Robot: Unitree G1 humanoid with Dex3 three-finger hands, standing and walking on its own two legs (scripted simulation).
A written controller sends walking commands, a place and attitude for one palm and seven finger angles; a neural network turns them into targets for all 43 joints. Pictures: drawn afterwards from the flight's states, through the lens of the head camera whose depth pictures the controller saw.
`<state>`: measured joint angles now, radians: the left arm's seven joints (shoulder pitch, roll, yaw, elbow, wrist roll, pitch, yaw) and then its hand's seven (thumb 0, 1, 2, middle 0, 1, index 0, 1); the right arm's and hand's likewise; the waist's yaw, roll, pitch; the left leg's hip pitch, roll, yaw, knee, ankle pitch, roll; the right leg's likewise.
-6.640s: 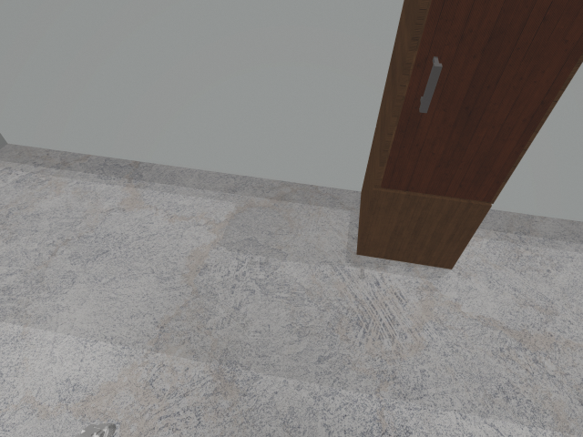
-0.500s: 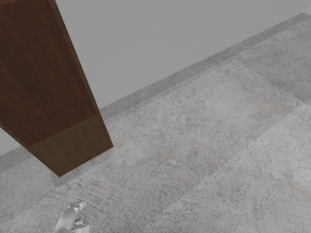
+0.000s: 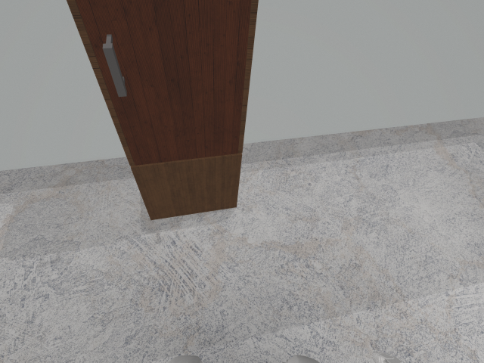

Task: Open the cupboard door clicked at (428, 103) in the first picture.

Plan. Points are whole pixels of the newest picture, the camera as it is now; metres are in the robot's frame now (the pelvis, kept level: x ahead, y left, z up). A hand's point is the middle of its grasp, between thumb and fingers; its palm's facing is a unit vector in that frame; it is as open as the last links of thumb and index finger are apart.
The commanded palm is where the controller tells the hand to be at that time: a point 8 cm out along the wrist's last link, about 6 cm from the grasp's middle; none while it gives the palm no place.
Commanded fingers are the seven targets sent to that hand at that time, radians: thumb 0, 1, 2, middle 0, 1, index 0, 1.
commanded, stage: turn to face it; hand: left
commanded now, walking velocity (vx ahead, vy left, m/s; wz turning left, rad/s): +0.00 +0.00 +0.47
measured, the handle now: (116, 66) +0.69 +0.35 +0.06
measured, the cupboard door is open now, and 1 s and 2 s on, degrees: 0 0 0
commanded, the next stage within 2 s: take the last steps up to it in 0.42 s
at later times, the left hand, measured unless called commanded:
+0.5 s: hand out of the picture +0.05 +0.17 -0.13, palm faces +0.23 -0.93 -0.27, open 7.3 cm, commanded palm none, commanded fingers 0.00 0.90 0.90 -0.20 -0.30 -0.20 -0.30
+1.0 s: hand out of the picture +0.01 +0.21 -0.16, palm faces +0.31 -0.94 -0.17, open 7.4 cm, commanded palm none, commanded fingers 0.00 0.90 0.90 -0.20 -0.30 -0.20 -0.30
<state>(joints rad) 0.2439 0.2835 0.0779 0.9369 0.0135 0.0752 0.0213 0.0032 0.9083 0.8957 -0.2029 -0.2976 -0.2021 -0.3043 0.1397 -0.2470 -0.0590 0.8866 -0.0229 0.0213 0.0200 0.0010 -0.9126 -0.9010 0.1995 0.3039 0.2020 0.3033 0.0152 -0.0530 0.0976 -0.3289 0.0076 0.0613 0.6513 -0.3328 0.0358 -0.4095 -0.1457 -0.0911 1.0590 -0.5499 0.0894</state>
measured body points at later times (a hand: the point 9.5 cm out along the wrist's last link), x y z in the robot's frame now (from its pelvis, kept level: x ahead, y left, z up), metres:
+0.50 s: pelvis +0.00 -0.03 +0.01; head +0.02 -0.06 +0.46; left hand +0.04 +0.22 -0.11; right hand +0.11 -0.26 -0.15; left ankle -0.04 +0.10 -0.65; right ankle +0.02 -0.13 -0.72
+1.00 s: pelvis +0.06 +0.03 +0.02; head +0.06 +0.05 +0.47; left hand -0.01 +0.26 -0.14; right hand +0.08 -0.18 -0.13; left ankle -0.05 +0.11 -0.72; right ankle +0.13 -0.09 -0.66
